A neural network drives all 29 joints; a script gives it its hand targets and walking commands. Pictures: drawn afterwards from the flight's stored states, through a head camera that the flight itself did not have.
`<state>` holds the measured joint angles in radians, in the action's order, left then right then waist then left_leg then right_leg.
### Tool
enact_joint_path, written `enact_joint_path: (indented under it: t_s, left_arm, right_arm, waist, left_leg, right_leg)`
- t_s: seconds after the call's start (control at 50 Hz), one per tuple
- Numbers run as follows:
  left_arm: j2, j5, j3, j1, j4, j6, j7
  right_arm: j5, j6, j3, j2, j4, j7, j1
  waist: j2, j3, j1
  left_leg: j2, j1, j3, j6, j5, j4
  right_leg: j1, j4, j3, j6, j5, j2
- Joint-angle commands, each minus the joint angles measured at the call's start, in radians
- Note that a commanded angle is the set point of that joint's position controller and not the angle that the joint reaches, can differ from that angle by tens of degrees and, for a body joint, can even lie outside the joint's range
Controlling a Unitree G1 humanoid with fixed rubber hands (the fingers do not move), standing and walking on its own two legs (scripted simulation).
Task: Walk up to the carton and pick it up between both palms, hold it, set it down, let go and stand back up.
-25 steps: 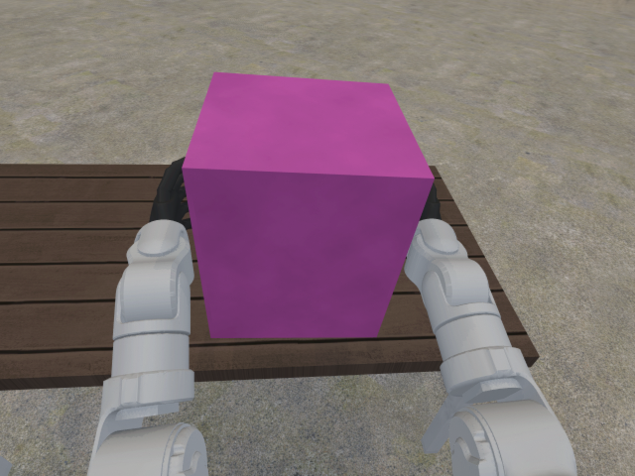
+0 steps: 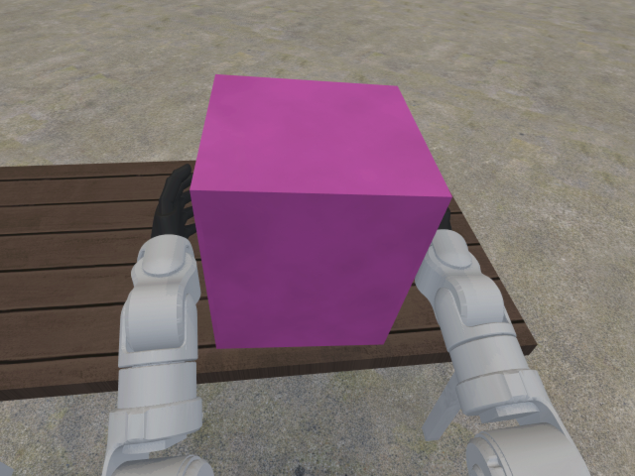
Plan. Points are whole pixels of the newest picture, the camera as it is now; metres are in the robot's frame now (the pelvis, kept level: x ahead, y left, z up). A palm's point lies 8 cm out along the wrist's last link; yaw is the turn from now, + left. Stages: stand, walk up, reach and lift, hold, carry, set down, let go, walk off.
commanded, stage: hold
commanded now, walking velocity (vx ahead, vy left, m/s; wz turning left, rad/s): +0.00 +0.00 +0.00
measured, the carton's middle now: (305, 219) +0.38 +0.00 +0.16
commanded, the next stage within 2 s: none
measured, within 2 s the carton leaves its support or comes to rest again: neither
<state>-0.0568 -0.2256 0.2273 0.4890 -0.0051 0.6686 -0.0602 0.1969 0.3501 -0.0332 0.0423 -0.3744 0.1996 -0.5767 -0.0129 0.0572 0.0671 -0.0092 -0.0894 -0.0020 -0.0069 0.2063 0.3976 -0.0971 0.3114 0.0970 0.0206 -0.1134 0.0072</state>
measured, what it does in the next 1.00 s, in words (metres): stands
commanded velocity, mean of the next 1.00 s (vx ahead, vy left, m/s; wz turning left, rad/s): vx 0.00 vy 0.00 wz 0.00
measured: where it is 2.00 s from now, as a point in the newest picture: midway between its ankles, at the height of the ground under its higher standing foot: outside the picture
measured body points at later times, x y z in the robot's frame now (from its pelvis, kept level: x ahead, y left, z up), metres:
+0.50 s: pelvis +0.00 +0.00 +0.00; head -0.03 +0.01 +0.45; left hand +0.37 +0.16 +0.17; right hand +0.37 -0.14 +0.16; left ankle +0.01 +0.11 -0.75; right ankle +0.04 -0.10 -0.75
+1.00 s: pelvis +0.00 +0.01 +0.00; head -0.02 +0.03 +0.45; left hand +0.37 +0.17 +0.17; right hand +0.38 -0.13 +0.17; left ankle +0.01 +0.11 -0.75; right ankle +0.04 -0.10 -0.75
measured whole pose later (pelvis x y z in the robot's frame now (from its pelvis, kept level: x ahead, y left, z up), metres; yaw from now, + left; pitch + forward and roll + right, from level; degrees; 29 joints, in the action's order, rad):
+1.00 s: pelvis +0.00 +0.01 +0.00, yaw +1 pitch -7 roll -2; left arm -0.04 -0.23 0.21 0.48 0.01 0.69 -0.05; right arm 0.20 0.34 -0.04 0.03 -0.37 0.21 -0.57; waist -0.03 0.06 0.08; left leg 0.00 -0.06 0.01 -0.02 0.22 0.41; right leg -0.05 0.29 0.11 0.01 -0.11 0.00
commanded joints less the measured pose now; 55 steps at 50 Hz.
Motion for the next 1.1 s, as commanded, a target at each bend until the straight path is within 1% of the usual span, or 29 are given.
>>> enact_joint_path:
  t_s: [0.0,0.02,0.12,0.2,0.26,0.28,0.3,0.32,0.4,0.42,0.44,0.46,0.48,0.52,0.56,0.58,0.62,0.68,0.76,0.84,0.9,0.92,0.94,0.96,0.98,1.02,1.04,1.06,1.08]
  left_arm:
    - [-0.545,0.178,-0.603,0.763,0.146,-0.062,0.142]
    - [-0.539,0.166,-0.585,0.750,0.131,-0.052,0.147]
    - [-0.509,0.152,-0.555,0.708,0.146,-0.039,0.181]
    - [-0.513,0.179,-0.599,0.722,0.223,-0.043,0.186]
    - [-0.513,0.183,-0.617,0.739,0.245,-0.044,0.186]
    - [-0.506,0.176,-0.606,0.746,0.237,-0.045,0.186]
    - [-0.510,0.168,-0.600,0.746,0.224,-0.045,0.184]
    - [-0.506,0.165,-0.603,0.755,0.221,-0.044,0.184]
    - [-0.513,0.165,-0.598,0.761,0.204,-0.037,0.177]
    - [-0.518,0.169,-0.602,0.761,0.198,-0.034,0.175]
    - [-0.438,0.144,-0.476,0.791,0.040,-0.036,0.197]
    - [-0.456,0.142,-0.467,0.790,0.027,-0.044,0.206]
    - [-0.467,0.143,-0.467,0.791,0.047,-0.050,0.209]
    - [-0.495,0.164,-0.505,0.822,0.082,-0.060,0.199]
    - [-0.525,0.184,-0.542,0.841,0.104,-0.070,0.184]
    - [-0.533,0.187,-0.550,0.843,0.105,-0.072,0.178]
    - [-0.534,0.178,-0.543,0.834,0.089,-0.071,0.176]
    - [-0.527,0.154,-0.520,0.815,0.068,-0.062,0.186]
    - [-0.539,0.153,-0.541,0.816,0.090,-0.058,0.190]
    - [-0.555,0.166,-0.579,0.817,0.124,-0.067,0.178]
    - [-0.558,0.165,-0.588,0.806,0.131,-0.069,0.169]
    - [-0.621,0.190,-0.671,0.746,0.289,-0.071,0.150]
    - [-0.613,0.204,-0.711,0.765,0.323,-0.070,0.136]
    - [-0.598,0.202,-0.698,0.773,0.293,-0.065,0.128]
    - [-0.595,0.185,-0.670,0.760,0.251,-0.059,0.125]
    - [-0.572,0.166,-0.646,0.727,0.218,-0.046,0.126]
    - [-0.552,0.135,-0.600,0.710,0.170,-0.035,0.132]
    - [-0.544,0.127,-0.574,0.696,0.138,-0.023,0.141]
    - [-0.531,0.112,-0.548,0.683,0.120,-0.013,0.148]
  right_arm:
    - [0.063,-0.079,0.477,-0.636,0.379,-0.099,-0.849]
    - [0.058,-0.074,0.468,-0.630,0.358,-0.099,-0.836]
    - [0.064,-0.062,0.478,-0.627,0.351,-0.088,-0.780]
    - [0.089,-0.061,0.505,-0.627,0.427,-0.072,-0.788]
    - [0.091,-0.055,0.503,-0.627,0.434,-0.070,-0.784]
    - [0.081,-0.054,0.487,-0.623,0.425,-0.071,-0.780]
    - [0.073,-0.050,0.486,-0.614,0.406,-0.077,-0.776]
    - [0.065,-0.050,0.474,-0.619,0.402,-0.080,-0.779]
    - [0.063,-0.058,0.464,-0.606,0.388,-0.097,-0.804]
    - [0.064,-0.060,0.462,-0.611,0.384,-0.099,-0.806]
    - [0.019,-0.052,0.441,-0.623,0.345,-0.095,-0.887]
    - [0.007,-0.054,0.416,-0.634,0.304,-0.100,-0.874]
    - [0.005,-0.062,0.419,-0.637,0.298,-0.103,-0.871]
    - [0.020,-0.076,0.432,-0.650,0.316,-0.107,-0.890]
    - [0.050,-0.083,0.456,-0.652,0.339,-0.103,-0.904]
    - [0.059,-0.083,0.461,-0.648,0.337,-0.099,-0.898]
    - [0.060,-0.078,0.449,-0.630,0.305,-0.096,-0.869]
    - [0.041,-0.076,0.407,-0.604,0.250,-0.099,-0.827]
    - [0.043,-0.086,0.395,-0.595,0.264,-0.104,-0.828]
    - [0.062,-0.094,0.420,-0.596,0.309,-0.104,-0.836]
    - [0.065,-0.095,0.430,-0.590,0.318,-0.107,-0.832]
    - [0.103,-0.109,0.479,-0.598,0.422,-0.111,-0.790]
    - [0.104,-0.104,0.482,-0.575,0.436,-0.113,-0.790]
    - [0.097,-0.096,0.468,-0.558,0.427,-0.114,-0.799]
    - [0.088,-0.090,0.459,-0.551,0.411,-0.119,-0.806]
    - [0.061,-0.082,0.440,-0.538,0.366,-0.126,-0.776]
    - [0.045,-0.074,0.424,-0.534,0.325,-0.129,-0.764]
    - [0.037,-0.069,0.419,-0.545,0.300,-0.131,-0.767]
    - [0.033,-0.069,0.416,-0.552,0.275,-0.132,-0.759]
  waist:
    - [0.040,-0.572,-0.003]
    - [0.031,-0.547,0.001]
    - [0.008,-0.553,0.005]
    - [0.039,-0.616,0.023]
    - [0.056,-0.591,0.032]
    - [0.056,-0.580,0.037]
    - [0.054,-0.546,0.027]
    - [0.055,-0.551,0.036]
    - [0.051,-0.528,0.014]
    - [0.060,-0.531,0.021]
    - [-0.014,-0.482,-0.030]
    - [-0.020,-0.465,-0.013]
    - [0.001,-0.484,-0.032]
    - [0.035,-0.563,-0.035]
    - [0.055,-0.638,-0.024]
    - [0.058,-0.647,-0.016]
    - [0.055,-0.619,0.000]
    - [0.054,-0.552,0.019]
    - [0.076,-0.551,0.036]
    - [0.090,-0.574,0.040]
    - [0.089,-0.563,0.032]
    - [0.137,-0.654,0.048]
    - [0.147,-0.667,0.060]
    - [0.138,-0.615,0.059]
    - [0.126,-0.563,0.046]
    - [0.111,-0.505,0.042]
    - [0.092,-0.458,0.024]
    - [0.061,-0.418,0.017]
    - [0.060,-0.396,0.002]
  left_leg:
    - [0.045,0.005,0.020,0.014,-0.212,-0.070]
    - [0.045,-0.001,0.019,0.013,-0.194,-0.079]
    - [0.055,-0.006,0.014,0.009,-0.230,-0.077]
    - [0.065,0.020,0.021,0.022,-0.297,-0.055]
    - [0.065,0.014,0.023,0.028,-0.278,-0.059]
    - [0.063,0.023,0.021,0.028,-0.254,-0.064]
    - [0.058,0.009,0.021,0.028,-0.241,-0.071]
    - [0.058,0.012,0.021,0.028,-0.220,-0.074]
    - [0.048,0.021,0.019,0.027,-0.200,-0.084]
    - [0.050,0.022,0.017,0.027,-0.212,-0.078]
    - [0.068,-0.049,-0.005,-0.008,-0.073,-0.110]
    - [0.054,-0.077,-0.006,-0.016,-0.036,-0.141]
    - [0.051,-0.081,-0.002,-0.015,-0.029,-0.148]
    - [0.049,-0.037,0.006,0.003,-0.121,-0.117]
    - [0.052,0.037,0.015,0.027,-0.261,-0.064]
    - [0.053,0.064,0.018,0.035,-0.302,-0.049]
    - [0.052,0.086,0.019,0.043,-0.318,-0.045]
    - [0.046,0.077,0.017,0.047,-0.277,-0.067]
    - [0.043,0.099,0.024,0.067,-0.329,-0.054]
    - [0.042,0.134,0.035,0.081,-0.410,-0.028]
    - [0.038,0.138,0.039,0.080,-0.416,-0.028]
    - [0.029,0.203,0.052,0.092,-0.517,-0.002]
    - [0.020,0.229,0.062,0.100,-0.576,0.017]
    - [0.018,0.224,0.061,0.099,-0.547,0.016]
    - [0.015,0.205,0.058,0.092,-0.503,0.004]
    - [0.010,0.163,0.051,0.079,-0.396,-0.031]
    - [0.011,0.127,0.044,0.064,-0.328,-0.048]
    - [0.014,0.087,0.039,0.051,-0.267,-0.072]
    - [0.017,0.058,0.029,0.039,-0.233,-0.085]
  right_leg:
    - [0.279,0.003,-0.052,-0.059,0.189,0.021]
    - [0.276,-0.001,-0.047,-0.060,0.172,0.023]
    - [0.349,0.010,-0.055,-0.074,0.260,0.016]
    - [0.384,0.031,-0.053,-0.082,0.369,0.016]
    - [0.363,0.025,-0.049,-0.077,0.331,0.017]
    - [0.342,0.019,-0.042,-0.075,0.292,0.019]
    - [0.325,0.012,-0.038,-0.071,0.257,0.019]
    - [0.311,0.011,-0.037,-0.067,0.226,0.020]
    - [0.280,0.001,-0.024,-0.052,0.150,0.029]
    - [0.282,0.002,-0.028,-0.052,0.157,0.024]
    - [0.299,-0.036,-0.053,-0.067,0.076,0.000]
    - [0.300,-0.019,-0.052,-0.069,0.070,-0.001]
    - [0.316,-0.011,-0.049,-0.064,0.064,0.002]
    - [0.329,0.002,-0.046,-0.056,0.118,0.014]
    - [0.317,0.007,-0.042,-0.053,0.192,0.031]
    - [0.302,0.004,-0.039,-0.053,0.207,0.037]
    - [0.275,-0.005,-0.034,-0.054,0.195,0.042]
    - [0.260,-0.019,-0.029,-0.052,0.142,0.040]
    - [0.265,-0.020,-0.020,-0.047,0.162,0.045]
    - [0.251,-0.015,-0.013,-0.044,0.199,0.053]
    - [0.236,-0.017,-0.011,-0.041,0.185,0.055]
    - [0.247,0.012,-0.003,-0.023,0.271,0.068]
    - [0.211,0.009,-0.002,-0.016,0.267,0.074]
    - [0.177,-0.005,-0.003,-0.016,0.220,0.074]
    - [0.161,-0.013,-0.003,-0.013,0.171,0.070]
    - [0.158,-0.020,0.000,-0.010,0.104,0.064]
    - [0.172,-0.022,-0.007,-0.012,0.068,0.053]
    - [0.187,-0.027,-0.009,-0.018,0.052,0.048]
    - [0.218,-0.025,-0.015,-0.020,0.052,0.041]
